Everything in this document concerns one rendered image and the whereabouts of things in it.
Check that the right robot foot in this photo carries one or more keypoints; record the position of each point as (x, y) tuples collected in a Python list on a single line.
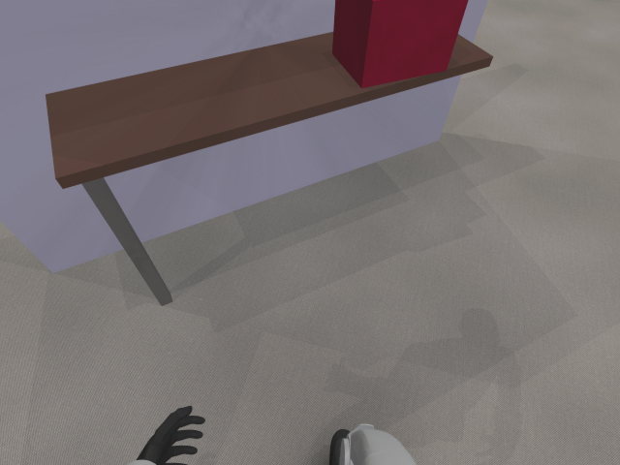
[(335, 446)]

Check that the right robot thigh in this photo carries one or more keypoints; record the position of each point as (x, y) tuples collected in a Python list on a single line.
[(373, 447)]

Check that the left robot hand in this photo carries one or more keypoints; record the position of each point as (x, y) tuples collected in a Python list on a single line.
[(159, 449)]

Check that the table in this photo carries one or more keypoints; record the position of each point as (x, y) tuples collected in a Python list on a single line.
[(105, 128)]

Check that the carton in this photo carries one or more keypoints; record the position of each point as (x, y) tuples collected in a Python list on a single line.
[(381, 41)]

